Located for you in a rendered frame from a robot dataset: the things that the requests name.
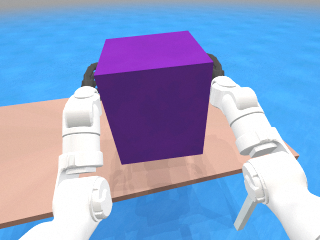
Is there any right robot upper arm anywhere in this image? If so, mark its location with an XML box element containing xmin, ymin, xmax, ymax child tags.
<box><xmin>242</xmin><ymin>151</ymin><xmax>320</xmax><ymax>240</ymax></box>

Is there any left robot upper arm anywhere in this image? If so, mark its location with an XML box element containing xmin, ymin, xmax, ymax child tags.
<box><xmin>19</xmin><ymin>176</ymin><xmax>113</xmax><ymax>240</ymax></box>

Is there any right robot hand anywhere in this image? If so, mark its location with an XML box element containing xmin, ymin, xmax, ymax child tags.
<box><xmin>207</xmin><ymin>53</ymin><xmax>225</xmax><ymax>81</ymax></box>

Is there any table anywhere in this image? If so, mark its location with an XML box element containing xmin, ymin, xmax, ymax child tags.
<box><xmin>0</xmin><ymin>94</ymin><xmax>300</xmax><ymax>231</ymax></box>

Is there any left robot forearm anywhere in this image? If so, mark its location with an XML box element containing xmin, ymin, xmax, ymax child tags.
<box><xmin>52</xmin><ymin>86</ymin><xmax>104</xmax><ymax>217</ymax></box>

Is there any left robot hand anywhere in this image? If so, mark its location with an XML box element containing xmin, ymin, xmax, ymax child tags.
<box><xmin>81</xmin><ymin>62</ymin><xmax>101</xmax><ymax>101</ymax></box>

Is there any carton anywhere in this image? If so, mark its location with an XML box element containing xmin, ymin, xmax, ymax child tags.
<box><xmin>94</xmin><ymin>30</ymin><xmax>214</xmax><ymax>165</ymax></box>

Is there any right robot forearm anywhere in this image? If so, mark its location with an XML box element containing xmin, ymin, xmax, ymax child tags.
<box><xmin>209</xmin><ymin>76</ymin><xmax>308</xmax><ymax>188</ymax></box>

